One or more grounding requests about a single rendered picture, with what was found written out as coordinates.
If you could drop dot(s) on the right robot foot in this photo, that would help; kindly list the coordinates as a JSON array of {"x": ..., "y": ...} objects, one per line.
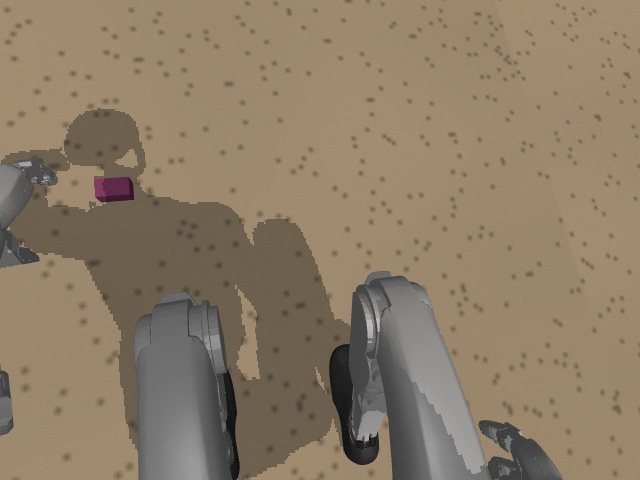
[{"x": 359, "y": 452}]

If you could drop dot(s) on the left robot hand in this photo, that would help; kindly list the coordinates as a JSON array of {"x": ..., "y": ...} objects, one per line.
[{"x": 16, "y": 188}]

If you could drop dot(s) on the left robot foot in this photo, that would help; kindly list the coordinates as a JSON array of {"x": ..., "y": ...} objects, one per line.
[{"x": 230, "y": 426}]

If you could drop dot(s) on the right robot hand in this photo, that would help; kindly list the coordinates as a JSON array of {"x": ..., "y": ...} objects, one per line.
[{"x": 530, "y": 460}]

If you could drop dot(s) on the small box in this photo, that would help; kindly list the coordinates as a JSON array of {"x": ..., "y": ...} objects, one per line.
[{"x": 114, "y": 189}]

